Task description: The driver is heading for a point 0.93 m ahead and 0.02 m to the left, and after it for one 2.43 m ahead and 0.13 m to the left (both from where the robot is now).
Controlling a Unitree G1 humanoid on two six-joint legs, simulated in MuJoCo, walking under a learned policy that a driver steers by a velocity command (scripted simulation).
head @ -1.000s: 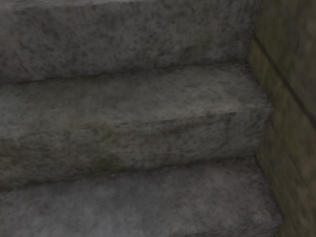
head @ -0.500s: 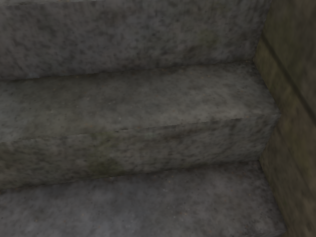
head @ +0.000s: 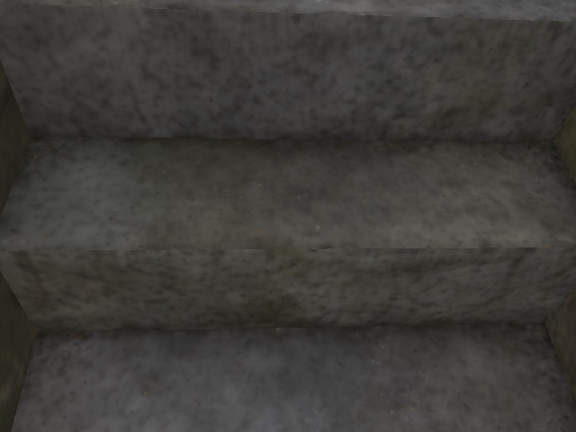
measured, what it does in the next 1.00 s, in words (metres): walks ahead: right foot 0.22 m lower, then left foot 0.22 m higher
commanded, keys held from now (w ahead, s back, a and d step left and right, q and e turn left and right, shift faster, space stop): w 1.00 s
